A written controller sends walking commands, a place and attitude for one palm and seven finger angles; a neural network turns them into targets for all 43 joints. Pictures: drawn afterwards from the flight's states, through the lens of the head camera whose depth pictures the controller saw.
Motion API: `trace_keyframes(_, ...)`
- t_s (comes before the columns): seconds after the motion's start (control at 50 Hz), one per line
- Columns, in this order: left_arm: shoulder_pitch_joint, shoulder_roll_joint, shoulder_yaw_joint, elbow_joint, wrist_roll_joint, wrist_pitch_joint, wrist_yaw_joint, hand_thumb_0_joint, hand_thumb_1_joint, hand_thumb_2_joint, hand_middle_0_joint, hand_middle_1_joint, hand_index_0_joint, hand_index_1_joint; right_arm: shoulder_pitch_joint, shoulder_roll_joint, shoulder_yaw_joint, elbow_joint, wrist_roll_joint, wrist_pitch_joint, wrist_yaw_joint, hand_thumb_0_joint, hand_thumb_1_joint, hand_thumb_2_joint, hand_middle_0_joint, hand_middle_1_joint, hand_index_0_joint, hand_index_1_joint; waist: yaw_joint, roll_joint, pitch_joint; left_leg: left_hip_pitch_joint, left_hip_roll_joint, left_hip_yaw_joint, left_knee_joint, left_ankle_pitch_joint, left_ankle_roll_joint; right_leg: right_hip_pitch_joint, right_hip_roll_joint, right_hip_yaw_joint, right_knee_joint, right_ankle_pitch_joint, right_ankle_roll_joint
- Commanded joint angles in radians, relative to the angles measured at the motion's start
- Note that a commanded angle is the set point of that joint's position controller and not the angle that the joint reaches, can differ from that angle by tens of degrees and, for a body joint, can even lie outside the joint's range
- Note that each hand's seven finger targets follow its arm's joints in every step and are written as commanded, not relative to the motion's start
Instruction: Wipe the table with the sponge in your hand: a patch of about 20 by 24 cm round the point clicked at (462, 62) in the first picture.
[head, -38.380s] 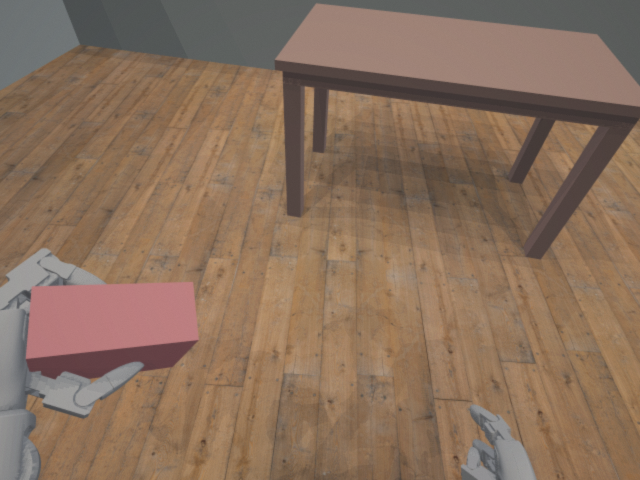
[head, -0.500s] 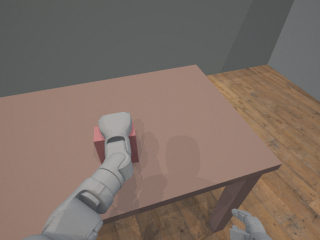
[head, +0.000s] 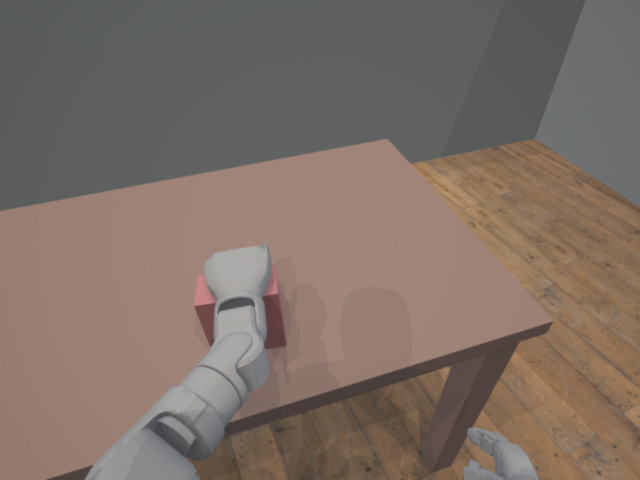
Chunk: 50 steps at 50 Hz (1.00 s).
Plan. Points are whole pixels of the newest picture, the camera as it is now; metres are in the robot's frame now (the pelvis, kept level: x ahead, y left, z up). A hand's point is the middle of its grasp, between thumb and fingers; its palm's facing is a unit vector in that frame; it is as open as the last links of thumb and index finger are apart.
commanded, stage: wipe back along the third lane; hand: left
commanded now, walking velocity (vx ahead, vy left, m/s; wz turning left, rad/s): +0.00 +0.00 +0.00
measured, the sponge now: (246, 320) +0.35 +0.16 -0.01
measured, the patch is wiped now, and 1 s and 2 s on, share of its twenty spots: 0.95 0.95 0.95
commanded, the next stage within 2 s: slide back across to the middle lane in 0.18 s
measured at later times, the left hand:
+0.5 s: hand (243, 308) +0.33 +0.15 +0.05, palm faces +0.01 -0.10 -0.99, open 10.1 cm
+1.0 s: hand (202, 324) +0.30 +0.19 +0.05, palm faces +0.00 -0.12 -0.99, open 10.0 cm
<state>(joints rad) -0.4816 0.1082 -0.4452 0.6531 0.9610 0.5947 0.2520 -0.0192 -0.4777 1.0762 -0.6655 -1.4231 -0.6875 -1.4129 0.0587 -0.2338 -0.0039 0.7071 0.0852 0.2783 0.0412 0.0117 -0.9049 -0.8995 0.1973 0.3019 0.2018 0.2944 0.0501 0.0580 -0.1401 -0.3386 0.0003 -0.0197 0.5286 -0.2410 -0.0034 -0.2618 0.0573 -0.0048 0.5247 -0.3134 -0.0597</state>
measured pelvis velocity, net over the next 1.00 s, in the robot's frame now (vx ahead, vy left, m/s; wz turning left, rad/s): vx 0.00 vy -0.01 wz -0.04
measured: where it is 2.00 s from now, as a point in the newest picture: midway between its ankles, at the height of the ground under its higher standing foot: outside the picture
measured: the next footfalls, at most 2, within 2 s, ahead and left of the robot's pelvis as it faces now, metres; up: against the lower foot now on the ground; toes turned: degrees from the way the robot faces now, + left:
none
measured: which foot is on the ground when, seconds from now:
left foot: down 0.00-1.00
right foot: down 0.00-1.00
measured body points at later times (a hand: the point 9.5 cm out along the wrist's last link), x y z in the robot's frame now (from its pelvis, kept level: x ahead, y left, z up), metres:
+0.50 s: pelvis +0.01 +0.00 +0.00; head -0.03 -0.03 +0.45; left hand +0.33 +0.15 +0.10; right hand +0.24 -0.21 -0.08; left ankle +0.02 +0.13 -0.73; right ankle -0.03 -0.08 -0.73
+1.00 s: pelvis +0.00 -0.01 +0.00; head -0.04 -0.04 +0.45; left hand +0.30 +0.20 +0.11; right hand +0.23 -0.23 -0.07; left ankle +0.02 +0.13 -0.73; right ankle -0.03 -0.08 -0.73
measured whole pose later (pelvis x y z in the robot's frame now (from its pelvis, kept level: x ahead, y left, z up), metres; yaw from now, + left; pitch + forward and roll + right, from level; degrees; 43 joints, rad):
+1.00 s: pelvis +0.00 -0.01 +0.00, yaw -2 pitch -1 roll +1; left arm -0.14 0.28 -0.30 0.23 0.96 0.55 0.13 -0.01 -0.50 1.07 -0.71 -1.38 -0.73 -1.37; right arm -0.01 -0.25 0.03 0.67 0.09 0.20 0.00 0.01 -0.90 -0.90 0.20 0.30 0.20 0.29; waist 0.07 0.07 -0.08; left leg -0.22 0.02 0.01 0.46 -0.23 -0.01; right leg -0.16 0.07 0.03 0.48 -0.30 -0.07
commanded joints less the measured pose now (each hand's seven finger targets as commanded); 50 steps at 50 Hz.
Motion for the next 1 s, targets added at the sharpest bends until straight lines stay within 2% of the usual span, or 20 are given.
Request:
trace_keyframes(0.0, -0.204, -0.001, 0.001, -0.111, -0.001, -0.019, -0.027, 0.000, 0.100, 1.300, -1.200, -1.600, -1.200, -1.600, -0.233, -0.109, -0.032, -0.173, 0.002, -0.043, 0.001, 0.000, -0.900, -0.900, 0.200, 0.300, 0.200, 0.300, -0.005, -0.157, -0.142, 0.112, -0.025, 0.020, -0.037, 0.155, 0.054, 0.013, -0.022, 0.041, -0.100, 0.295, -0.019)
trace_keyframes(0.08, -0.143, -0.025, -0.030, -0.155, -0.005, -0.011, -0.030, 0.000, 0.100, 1.300, -1.200, -1.600, -1.200, -1.600, -0.247, -0.102, -0.029, -0.187, 0.005, -0.043, 0.011, 0.000, -0.900, -0.900, 0.200, 0.300, 0.200, 0.300, -0.001, -0.130, -0.135, 0.123, -0.026, 0.027, -0.031, 0.170, 0.053, 0.022, -0.025, 0.039, -0.092, 0.319, -0.019)
trace_keyframes(0.1, -0.108, 0.009, 0.010, -0.176, -0.012, -0.009, -0.032, 0.000, 0.100, 1.300, -1.200, -1.600, -1.200, -1.600, -0.255, -0.106, -0.032, -0.193, 0.004, -0.042, 0.013, 0.000, -0.900, -0.900, 0.200, 0.300, 0.200, 0.300, 0.014, -0.149, -0.143, 0.120, -0.026, 0.018, -0.038, 0.174, 0.053, 0.038, -0.021, 0.043, -0.098, 0.318, -0.021)
trace_keyframes(0.16, -0.086, -0.005, -0.019, -0.205, -0.015, 0.003, -0.038, 0.000, 0.100, 1.300, -1.200, -1.600, -1.200, -1.600, -0.265, -0.103, -0.026, -0.198, 0.008, -0.041, 0.015, 0.000, -0.900, -0.900, 0.200, 0.300, 0.200, 0.300, 0.003, -0.163, -0.121, 0.124, -0.028, 0.028, -0.034, 0.178, 0.054, 0.040, -0.025, 0.049, -0.100, 0.339, -0.015)
trace_keyframes(0.2, -0.097, 0.047, 0.031, -0.222, -0.013, 0.010, -0.038, 0.000, 0.100, 1.300, -1.200, -1.600, -1.200, -1.600, -0.279, -0.110, -0.025, -0.195, 0.008, -0.040, 0.012, 0.000, -0.900, -0.900, 0.200, 0.300, 0.200, 0.300, 0.014, -0.146, -0.115, 0.121, -0.027, 0.022, -0.044, 0.169, 0.051, 0.036, -0.023, 0.062, -0.106, 0.319, -0.019)
trace_keyframes(0.26, -0.100, -0.002, -0.024, -0.229, -0.012, 0.018, -0.042, 0.000, 0.100, 1.300, -1.200, -1.600, -1.200, -1.600, -0.275, -0.104, -0.020, -0.193, 0.010, -0.044, 0.014, 0.000, -0.900, -0.900, 0.200, 0.300, 0.200, 0.300, -0.001, -0.155, -0.102, 0.130, -0.027, 0.029, -0.037, 0.184, 0.051, 0.031, -0.025, 0.049, -0.096, 0.352, -0.015)
trace_keyframes(0.3, -0.075, 0.089, 0.062, -0.292, -0.004, 0.015, -0.038, 0.000, 0.100, 1.300, -1.200, -1.600, -1.200, -1.600, -0.291, -0.111, -0.024, -0.199, 0.007, -0.044, 0.013, 0.000, -0.900, -0.900, 0.200, 0.300, 0.200, 0.300, 0.029, -0.130, -0.156, 0.146, -0.030, 0.018, -0.040, 0.217, 0.049, 0.072, -0.023, 0.068, -0.088, 0.386, -0.024)
trace_keyframes(0.36, -0.044, 0.052, 0.013, -0.370, -0.003, 0.013, -0.043, 0.000, 0.100, 1.300, -1.200, -1.600, -1.200, -1.600, -0.302, -0.101, -0.021, -0.217, 0.008, -0.048, 0.019, 0.000, -0.900, -0.900, 0.200, 0.300, 0.200, 0.300, 0.023, -0.124, -0.171, 0.170, -0.031, 0.024, -0.032, 0.259, 0.052, 0.096, -0.025, 0.058, -0.074, 0.444, -0.022)
trace_keyframes(0.4, 0.006, 0.130, 0.089, -0.406, -0.006, 0.016, -0.044, 0.000, 0.100, 1.300, -1.200, -1.600, -1.200, -1.600, -0.311, -0.107, -0.020, -0.222, 0.007, -0.050, 0.019, 0.000, -0.900, -0.900, 0.200, 0.300, 0.200, 0.300, 0.044, -0.126, -0.174, 0.170, -0.032, 0.015, -0.041, 0.267, 0.051, 0.117, -0.021, 0.071, -0.079, 0.453, -0.025)
trace_keyframes(0.46, -0.008, 0.117, 0.058, -0.448, 0.008, 0.019, -0.049, 0.000, 0.100, 1.300, -1.200, -1.600, -1.200, -1.600, -0.313, -0.102, -0.013, -0.220, 0.008, -0.057, 0.016, 0.000, -0.900, -0.900, 0.200, 0.300, 0.200, 0.300, 0.028, -0.140, -0.142, 0.178, -0.032, 0.021, -0.045, 0.269, 0.053, 0.109, -0.023, 0.074, -0.083, 0.465, -0.021)
trace_keyframes(0.48, 0.023, 0.136, 0.072, -0.460, 0.011, 0.024, -0.052, 0.000, 0.100, 1.300, -1.200, -1.600, -1.200, -1.600, -0.318, -0.102, -0.012, -0.223, 0.009, -0.063, 0.017, 0.000, -0.900, -0.900, 0.200, 0.300, 0.200, 0.300, 0.036, -0.145, -0.144, 0.183, -0.034, 0.023, -0.043, 0.278, 0.053, 0.119, -0.024, 0.075, -0.084, 0.481, -0.019)
trace_keyframes(0.5, 0.032, 0.198, 0.133, -0.484, 0.014, 0.025, -0.052, 0.000, 0.100, 1.300, -1.200, -1.600, -1.200, -1.600, -0.327, -0.110, -0.012, -0.223, 0.008, -0.064, 0.014, 0.000, -0.900, -0.900, 0.200, 0.300, 0.200, 0.300, 0.047, -0.130, -0.152, 0.183, -0.034, 0.016, -0.050, 0.280, 0.050, 0.129, -0.020, 0.094, -0.087, 0.483, -0.024)
trace_keyframes(0.52, 0.030, 0.166, 0.095, -0.488, 0.021, 0.026, -0.055, 0.000, 0.100, 1.300, -1.200, -1.600, -1.200, -1.600, -0.326, -0.103, -0.008, -0.222, 0.008, -0.067, 0.012, 0.000, -0.900, -0.900, 0.200, 0.300, 0.200, 0.300, 0.037, -0.127, -0.143, 0.187, -0.034, 0.024, -0.048, 0.285, 0.051, 0.129, -0.024, 0.082, -0.079, 0.487, -0.020)
trace_keyframes(0.58, 0.064, 0.175, 0.093, -0.518, 0.030, 0.025, -0.065, 0.000, 0.100, 1.300, -1.200, -1.600, -1.200, -1.600, -0.324, -0.102, -0.004, -0.224, 0.009, -0.078, 0.011, 0.000, -0.900, -0.900, 0.200, 0.300, 0.200, 0.300, 0.039, -0.112, -0.138, 0.198, -0.036, 0.022, -0.050, 0.293, 0.051, 0.128, -0.022, 0.088, -0.083, 0.500, -0.021)
trace_keyframes(0.6, 0.066, 0.225, 0.143, -0.528, 0.034, 0.020, -0.067, 0.000, 0.100, 1.300, -1.200, -1.600, -1.200, -1.600, -0.326, -0.108, -0.007, -0.221, 0.009, -0.080, 0.010, 0.000, -0.900, -0.900, 0.200, 0.300, 0.200, 0.300, 0.041, -0.111, -0.138, 0.198, -0.036, 0.018, -0.051, 0.297, 0.050, 0.131, -0.018, 0.099, -0.083, 0.504, -0.025)
trace_keyframes(0.62, 0.092, 0.204, 0.121, -0.535, 0.032, 0.019, -0.068, 0.000, 0.100, 1.300, -1.200, -1.600, -1.200, -1.600, -0.322, -0.103, -0.003, -0.227, 0.008, -0.085, 0.009, 0.000, -0.900, -0.900, 0.200, 0.300, 0.200, 0.300, 0.042, -0.108, -0.142, 0.195, -0.039, 0.023, -0.051, 0.294, 0.051, 0.140, -0.021, 0.094, -0.076, 0.509, -0.020)
trace_keyframes(0.76, 0.157, 0.274, 0.191, -0.557, 0.034, 0.000, -0.076, 0.000, 0.100, 1.300, -1.200, -1.600, -1.200, -1.600, -0.323, -0.104, 0.001, -0.223, 0.006, -0.106, -0.008, 0.000, -0.900, -0.900, 0.200, 0.300, 0.200, 0.300, 0.048, -0.094, -0.114, 0.192, -0.042, 0.025, -0.061, 0.264, 0.048, 0.138, -0.021, 0.115, -0.098, 0.479, -0.017)
trace_keyframes(0.86, 0.119, 0.313, 0.224, -0.545, 0.039, -0.008, -0.087, 0.000, 0.100, 1.300, -1.200, -1.600, -1.200, -1.600, -0.321, -0.111, 0.004, -0.214, 0.004, -0.119, -0.030, 0.000, -0.900, -0.900, 0.200, 0.300, 0.200, 0.300, 0.040, -0.100, -0.081, 0.189, -0.044, 0.025, -0.072, 0.210, 0.050, 0.108, -0.020, 0.130, -0.130, 0.369, -0.013)
trace_keyframes(0.9, 0.098, 0.360, 0.267, -0.547, 0.040, -0.019, -0.094, 0.000, 0.100, 1.300, -1.200, -1.600, -1.200, -1.600, -0.320, -0.118, 0.002, -0.210, 0.002, -0.125, -0.039, 0.000, -0.900, -0.900, 0.200, 0.300, 0.200, 0.300, 0.044, -0.092, -0.081, 0.196, -0.046, 0.017, -0.078, 0.191, 0.051, 0.102, -0.020, 0.145, -0.148, 0.327, -0.015)
trace_keyframes(0.98, 0.145, 0.374, 0.294, -0.535, 0.028, -0.054, -0.106, 0.000, 0.100, 1.300, -1.200, -1.600, -1.200, -1.600, -0.301, -0.118, 0.002, -0.208, -0.001, -0.140, -0.054, 0.000, -0.900, -0.900, 0.200, 0.300, 0.200, 0.300, 0.046, -0.092, -0.092, 0.191, -0.048, 0.020, -0.074, 0.191, 0.054, 0.117, -0.024, 0.135, -0.140, 0.349, -0.010)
